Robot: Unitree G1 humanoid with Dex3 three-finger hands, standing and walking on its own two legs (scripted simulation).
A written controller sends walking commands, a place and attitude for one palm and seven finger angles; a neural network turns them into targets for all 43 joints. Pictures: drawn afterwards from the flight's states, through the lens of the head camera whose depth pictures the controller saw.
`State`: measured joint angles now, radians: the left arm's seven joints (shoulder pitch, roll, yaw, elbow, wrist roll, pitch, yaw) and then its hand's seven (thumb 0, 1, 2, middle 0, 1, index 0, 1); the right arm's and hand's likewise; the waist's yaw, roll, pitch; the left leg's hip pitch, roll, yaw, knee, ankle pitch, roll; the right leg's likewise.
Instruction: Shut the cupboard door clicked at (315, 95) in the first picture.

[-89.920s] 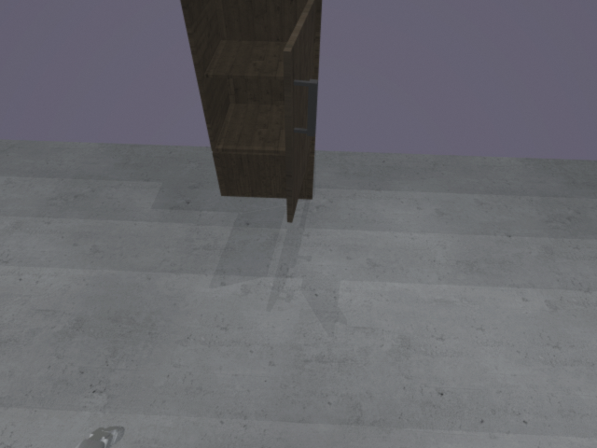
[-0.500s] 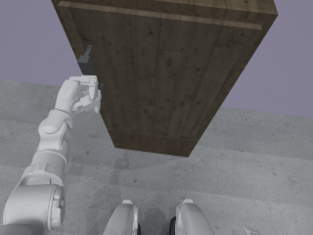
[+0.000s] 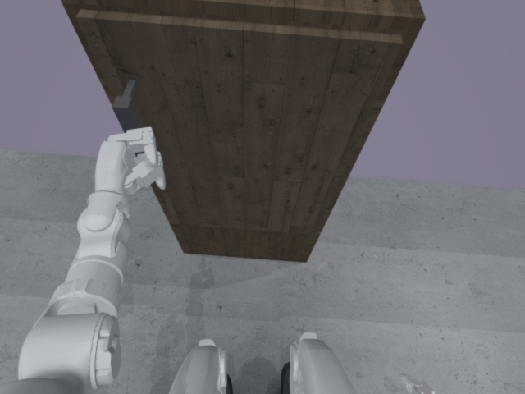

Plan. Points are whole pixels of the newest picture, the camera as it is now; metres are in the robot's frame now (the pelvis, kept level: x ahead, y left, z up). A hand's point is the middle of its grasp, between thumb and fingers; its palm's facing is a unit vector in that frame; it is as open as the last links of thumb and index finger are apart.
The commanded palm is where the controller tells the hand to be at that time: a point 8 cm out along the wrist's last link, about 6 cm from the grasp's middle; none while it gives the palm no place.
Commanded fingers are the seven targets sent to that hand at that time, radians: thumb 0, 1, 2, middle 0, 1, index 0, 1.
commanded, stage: pull the fist back off the door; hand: left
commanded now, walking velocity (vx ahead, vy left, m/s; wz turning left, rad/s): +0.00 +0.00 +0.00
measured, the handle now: (142, 130) +0.52 +0.19 +0.05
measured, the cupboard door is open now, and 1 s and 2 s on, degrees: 0 0 0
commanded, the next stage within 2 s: draw the hand back to the body in 0.44 s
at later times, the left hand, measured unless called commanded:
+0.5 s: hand (151, 216) +0.36 +0.15 +0.05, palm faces -0.07 -1.00 -0.02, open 3.1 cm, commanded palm +0.35 +0.21 +0.05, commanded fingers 0.00 0.90 0.90 -1.30 -1.50 -1.30 -1.50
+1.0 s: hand (97, 227) +0.31 +0.18 +0.13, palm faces -0.03 -1.00 -0.05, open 3.1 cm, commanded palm +0.28 +0.24 +0.14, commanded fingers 0.00 0.90 0.90 -1.22 -1.41 -1.22 -1.41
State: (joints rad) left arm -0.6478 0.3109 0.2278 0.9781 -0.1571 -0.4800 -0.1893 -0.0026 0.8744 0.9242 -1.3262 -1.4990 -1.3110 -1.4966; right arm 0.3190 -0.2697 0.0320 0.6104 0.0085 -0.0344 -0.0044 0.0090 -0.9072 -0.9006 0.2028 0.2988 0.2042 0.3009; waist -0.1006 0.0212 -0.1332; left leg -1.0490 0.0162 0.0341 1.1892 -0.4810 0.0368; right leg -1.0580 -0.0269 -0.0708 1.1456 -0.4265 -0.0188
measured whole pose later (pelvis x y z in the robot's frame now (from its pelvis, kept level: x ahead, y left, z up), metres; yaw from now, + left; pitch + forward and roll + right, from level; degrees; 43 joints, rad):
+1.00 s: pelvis +0.05 -0.01 +0.05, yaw +1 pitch +9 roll -1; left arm 0.19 0.28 0.18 0.09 -0.29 -0.26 -0.27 0.02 0.90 0.90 -1.30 -1.50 -1.29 -1.50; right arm 0.30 -0.27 0.03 0.49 0.05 -0.06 -0.05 0.01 -0.91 -0.90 0.20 0.30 0.20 0.30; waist -0.02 0.05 -0.12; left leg -0.63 0.01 0.02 0.94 -0.47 0.02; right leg -0.64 -0.01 -0.08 0.90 -0.43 -0.02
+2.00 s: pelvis +0.07 -0.01 +0.10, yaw +0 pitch -4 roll +0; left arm 0.45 0.32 0.33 -0.36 -0.07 -0.06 0.11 0.01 0.89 0.90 -0.24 -0.33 -0.23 -0.33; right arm 0.22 -0.24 0.02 0.63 0.01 -0.11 -0.07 0.01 -0.91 -0.90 0.20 0.30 0.20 0.30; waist 0.07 0.08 0.00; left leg -0.10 0.00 0.04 0.43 -0.28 0.02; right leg -0.13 -0.01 -0.06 0.44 -0.25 -0.01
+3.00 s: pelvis -0.01 +0.01 +0.08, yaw +1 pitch -1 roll -1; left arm 0.51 0.39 0.43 -0.48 -0.01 -0.19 0.16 0.01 0.89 0.90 -0.21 -0.30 -0.21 -0.30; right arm 0.24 -0.22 0.01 0.56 0.00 -0.03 -0.09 0.01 -0.90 -0.90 0.20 0.30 0.20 0.30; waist 0.01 0.00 0.01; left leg -0.39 -0.01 0.05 0.65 -0.26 0.07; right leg -0.38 -0.01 -0.03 0.58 -0.19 0.01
